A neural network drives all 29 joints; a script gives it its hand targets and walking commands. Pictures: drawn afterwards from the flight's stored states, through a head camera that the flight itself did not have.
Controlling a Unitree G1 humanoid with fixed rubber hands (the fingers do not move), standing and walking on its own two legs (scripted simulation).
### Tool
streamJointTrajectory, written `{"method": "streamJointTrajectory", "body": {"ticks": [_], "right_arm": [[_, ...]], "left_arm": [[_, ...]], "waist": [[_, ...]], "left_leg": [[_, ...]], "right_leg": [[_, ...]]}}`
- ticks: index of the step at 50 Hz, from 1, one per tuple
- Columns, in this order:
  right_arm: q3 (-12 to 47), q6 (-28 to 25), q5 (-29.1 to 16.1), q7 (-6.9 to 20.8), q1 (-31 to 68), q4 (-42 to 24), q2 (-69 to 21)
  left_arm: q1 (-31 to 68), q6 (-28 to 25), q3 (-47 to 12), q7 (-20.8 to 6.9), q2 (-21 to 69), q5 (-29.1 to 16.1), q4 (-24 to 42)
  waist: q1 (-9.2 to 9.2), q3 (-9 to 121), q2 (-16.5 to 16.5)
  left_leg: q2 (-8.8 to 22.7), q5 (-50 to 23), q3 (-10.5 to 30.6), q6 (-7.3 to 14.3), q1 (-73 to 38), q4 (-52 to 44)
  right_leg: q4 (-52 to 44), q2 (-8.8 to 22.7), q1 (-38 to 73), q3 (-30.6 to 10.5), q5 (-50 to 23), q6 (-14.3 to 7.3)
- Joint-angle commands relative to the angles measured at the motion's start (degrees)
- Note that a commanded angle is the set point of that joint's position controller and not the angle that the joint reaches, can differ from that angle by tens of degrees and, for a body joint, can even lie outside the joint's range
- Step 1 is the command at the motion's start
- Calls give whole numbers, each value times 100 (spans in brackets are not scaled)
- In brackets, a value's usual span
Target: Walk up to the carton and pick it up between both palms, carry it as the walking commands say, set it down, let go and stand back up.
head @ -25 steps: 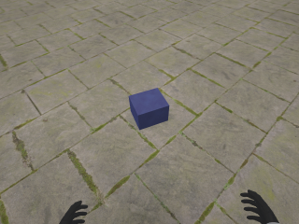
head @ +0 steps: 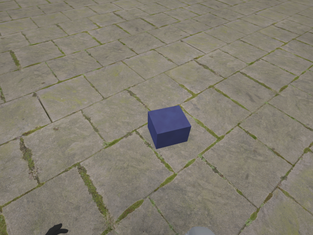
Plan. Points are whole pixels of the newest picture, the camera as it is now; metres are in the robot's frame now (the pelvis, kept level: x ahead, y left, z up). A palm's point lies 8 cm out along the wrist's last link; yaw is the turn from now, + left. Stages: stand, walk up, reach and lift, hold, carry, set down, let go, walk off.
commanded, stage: walk up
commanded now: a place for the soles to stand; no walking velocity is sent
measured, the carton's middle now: (167, 126) +1.00 -0.09 -0.67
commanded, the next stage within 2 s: none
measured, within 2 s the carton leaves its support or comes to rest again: neither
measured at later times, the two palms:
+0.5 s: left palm (76, 216) +0.19 +0.24 -0.10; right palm (289, 206) +0.22 -0.37 -0.10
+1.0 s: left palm (91, 171) +0.32 +0.24 -0.11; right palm (270, 162) +0.38 -0.38 -0.11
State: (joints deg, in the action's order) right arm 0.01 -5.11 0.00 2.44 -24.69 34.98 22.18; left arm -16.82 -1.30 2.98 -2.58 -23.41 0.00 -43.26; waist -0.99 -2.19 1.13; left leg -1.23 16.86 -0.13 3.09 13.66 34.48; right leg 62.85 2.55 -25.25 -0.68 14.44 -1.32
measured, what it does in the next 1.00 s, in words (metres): walks ahead: right foot, then left foot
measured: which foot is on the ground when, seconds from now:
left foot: down 0.00-0.28, up 0.30-0.62, down 0.64-0.94, up 0.96-1.00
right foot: up 0.00-0.26, down 0.28-0.64, up 0.66-0.92, down 0.94-1.00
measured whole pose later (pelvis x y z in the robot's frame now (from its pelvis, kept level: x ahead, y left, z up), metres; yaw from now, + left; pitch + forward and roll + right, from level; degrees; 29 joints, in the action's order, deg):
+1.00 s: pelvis +0.27 -0.08 -0.03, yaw +6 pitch -1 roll +0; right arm 0.0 -2.1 0.0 2.4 -21.6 35.2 25.2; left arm -18.6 -5.4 3.2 -2.5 -23.4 0.0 -43.2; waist -1.2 -2.6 -0.5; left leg 2.4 24.7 -0.3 2.4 24.9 56.2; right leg 46.7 1.4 -23.1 3.2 21.8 -1.6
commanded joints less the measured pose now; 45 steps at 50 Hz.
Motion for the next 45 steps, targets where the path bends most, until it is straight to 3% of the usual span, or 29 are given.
{"method": "streamJointTrajectory", "body": {"ticks": [1,4,6,9,10,11,12,13,14,15,16,17,20,21,23,24,26,28,29,30,31,32,33,34,37,39,42,44,45], "right_arm": [[-734,-235,-15,-204,-188,-48,1728],[-768,-260,41,-177,-391,2,1715],[-809,-224,77,-167,-176,-77,1835],[-729,-79,73,-90,246,-176,1634],[-745,-55,62,-82,315,-192,1759],[-680,-47,59,-74,228,-173,1546],[-545,-58,27,-68,-55,-165,1070],[-424,-72,-16,-59,-67,-261,871],[-537,-23,50,-109,-86,-100,1421],[-591,-15,88,-102,28,-45,1518],[-605,9,110,-75,200,20,1580],[-610,39,-8,-27,123,25,1532],[-627,9,23,39,163,-15,1374],[-631,22,121,18,373,-64,1359],[-645,-13,175,14,306,-145,1328],[-625,-9,178,20,422,-130,1307],[-653,-54,135,49,356,-26,1270],[-725,-101,112,24,-171,181,1344],[-794,-135,185,-22,-350,244,1472],[-862,-164,189,-79,-974,465,1621],[-990,-156,289,-154,-974,394,2056],[-943,-146,171,-191,-730,42,2074],[-967,-141,85,-211,-302,-56,2160],[-896,-145,39,-203,-184,-45,1996],[-807,-92,142,-189,65,53,1979],[-792,-57,159,-154,70,-10,1917],[-853,-25,178,-111,47,-7,2020],[-779,46,138,-88,735,-225,1813],[-659,51,183,-74,758,-213,1491]], "left_arm": [[138,-139,515,-90,-1205,133,500],[645,-204,466,-104,-1198,144,566],[739,-260,397,-128,-1143,109,701],[521,-377,474,-100,-1110,133,641],[122,-441,425,-49,-1030,112,578],[-425,-525,500,10,-1211,135,323],[-1102,-592,712,90,-1704,152,208],[-1306,-606,754,157,-2157,129,326],[-1165,-600,745,175,-2101,1,428],[-954,-596,658,184,-2059,5,474],[-519,-561,607,148,-1930,33,409],[-534,-515,603,159,-1849,51,419],[-842,-496,543,94,-1766,77,428],[-1099,-499,537,84,-1697,45,389],[-830,-516,557,91,-1845,69,477],[-858,-516,575,89,-1855,107,498],[-523,-501,523,51,-1850,122,520],[113,-414,451,7,-1787,66,632],[47,-402,317,21,-1428,66,699],[-128,-352,287,32,-1175,147,624],[-316,-377,169,19,-821,96,630],[-371,-361,232,32,-1129,78,532],[-305,-325,335,58,-1484,128,418],[-49,-297,381,26,-1651,135,404],[-342,-330,436,-25,-1375,73,240],[-382,-327,473,-57,-1285,62,247],[-275,-388,468,-29,-1230,28,385],[-992,-476,499,54,-1207,102,190],[-1684,-549,586,122,-1337,114,-6]], "waist": [[-36,-716,-523],[-309,-794,-432],[-234,-691,-683],[-102,-134,-816],[144,-1,-815],[394,351,-328],[590,787,924],[541,1020,1756],[432,996,595],[411,532,511],[311,212,400],[354,-36,846],[441,381,781],[559,436,503],[489,627,707],[530,680,853],[338,453,909],[-132,709,626],[-287,738,-17],[-499,975,-784],[-484,1067,-1885],[-420,879,-1272],[-298,603,-842],[-299,230,-648],[-62,-310,-910],[-159,-370,-1220],[-190,-117,-1187],[408,75,-968],[750,368,-349]], "left_leg": [[1378,1614,1962,148,-59,-2481],[1585,1089,1906,551,-547,-2414],[1642,471,1459,1006,-664,-2075],[1503,-411,983,995,-601,-1265],[1473,-1049,780,854,-436,-755],[1185,-1774,491,682,-14,152],[702,-1591,124,412,722,1911],[-37,916,0,40,2223,2958],[-90,1022,556,93,2565,3343],[87,789,625,56,2964,3522],[525,829,542,103,2651,3423],[424,769,350,55,2662,3118],[418,1090,79,-112,2445,2094],[459,952,87,-84,2639,2041],[561,495,27,-133,2499,1738],[535,409,-59,-75,2392,1690],[536,134,-169,-101,1810,1153],[360,-48,-394,-2,296,388],[200,36,-230,73,-514,222],[293,898,250,154,-1473,-355],[1661,2769,2526,614,-1950,-1201],[2336,3261,3932,910,-1728,-1939],[2393,3649,3866,1240,-1166,-1949],[2183,3092,3356,1126,-805,-1870],[1727,2275,1948,1050,670,-1747],[1606,2247,1650,1069,868,-1666],[1783,1510,1572,1097,560,-1383],[1453,1231,942,752,1178,-488],[1137,1045,647,525,1963,830]], "right_leg": [[-470,225,-1607,-455,-611,168],[-1281,242,-1664,-288,-359,268],[-2046,394,-1286,-215,-53,218],[-3005,-2,-153,215,543,30],[-3546,2,475,233,-8,-107],[-3485,-315,1407,343,5,-177],[-4119,464,2356,-1137,614,-393],[-4473,1803,3132,-3454,923,-839],[-4590,1967,2827,-3977,1512,-956],[-4693,1911,2553,-3714,2090,-1193],[-4691,1672,1704,-2933,2718,-1216],[-4727,1383,1403,-2499,2776,-1025],[-4446,1365,1597,-1931,1722,-1326],[-4423,1456,1857,-2119,1562,-1389],[-4214,1371,1655,-1689,1257,-1341],[-4253,1507,1629,-1858,1448,-1344],[-4222,1315,911,-1352,1316,-1240],[-3806,1198,-3,-735,1724,-1044],[-3190,1045,-828,-630,1711,-897],[-1818,615,-1407,-110,2234,-667],[-2,-42,-2416,462,1994,-185],[536,-321,-2701,58,1541,-76],[623,-75,-2632,-223,1353,-17],[482,102,-2501,-284,1056,-42],[-422,99,-1185,71,1153,-21],[-864,-22,-940,277,1153,16],[-1704,-50,-473,270,1357,14],[-2955,-218,989,433,607,-179],[-3239,-238,2040,44,618,-270]]}}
